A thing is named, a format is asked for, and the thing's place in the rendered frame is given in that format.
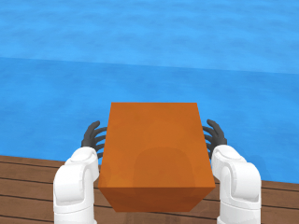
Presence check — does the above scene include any left robot hand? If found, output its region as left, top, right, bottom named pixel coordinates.
left=81, top=120, right=107, bottom=159

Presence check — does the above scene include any carton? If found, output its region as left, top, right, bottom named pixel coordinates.
left=98, top=102, right=216, bottom=213

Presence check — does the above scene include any right robot hand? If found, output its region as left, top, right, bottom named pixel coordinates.
left=202, top=119, right=227, bottom=160

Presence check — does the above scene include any robot right forearm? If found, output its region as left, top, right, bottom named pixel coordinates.
left=211, top=145, right=262, bottom=224

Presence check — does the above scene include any robot left forearm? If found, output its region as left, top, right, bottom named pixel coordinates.
left=53, top=147, right=99, bottom=224

